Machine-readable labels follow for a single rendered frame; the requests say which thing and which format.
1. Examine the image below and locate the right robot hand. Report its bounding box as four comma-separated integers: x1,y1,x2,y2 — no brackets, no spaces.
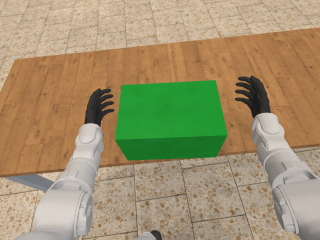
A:
235,76,271,118

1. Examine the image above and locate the carton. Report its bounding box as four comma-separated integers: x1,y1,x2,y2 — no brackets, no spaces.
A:
115,80,228,161

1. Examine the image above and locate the left robot forearm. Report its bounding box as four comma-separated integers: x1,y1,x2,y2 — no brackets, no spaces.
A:
33,123,104,230

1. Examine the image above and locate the left robot shin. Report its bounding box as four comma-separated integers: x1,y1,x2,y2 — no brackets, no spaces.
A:
141,232,156,239

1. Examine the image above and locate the robot right upper arm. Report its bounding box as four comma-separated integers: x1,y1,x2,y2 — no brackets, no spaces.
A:
272,179,320,240

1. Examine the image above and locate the right robot forearm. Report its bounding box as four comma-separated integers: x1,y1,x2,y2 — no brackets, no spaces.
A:
251,112,320,189

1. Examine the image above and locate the robot left foot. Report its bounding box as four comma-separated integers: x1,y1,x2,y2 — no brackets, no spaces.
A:
150,230,162,240

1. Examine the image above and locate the left robot hand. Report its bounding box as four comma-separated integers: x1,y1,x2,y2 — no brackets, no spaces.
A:
84,88,115,127

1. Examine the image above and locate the robot left upper arm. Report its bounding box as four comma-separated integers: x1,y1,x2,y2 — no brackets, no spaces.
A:
13,189,93,240

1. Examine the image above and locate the table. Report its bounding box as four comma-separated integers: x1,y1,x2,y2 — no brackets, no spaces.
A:
0,27,320,192

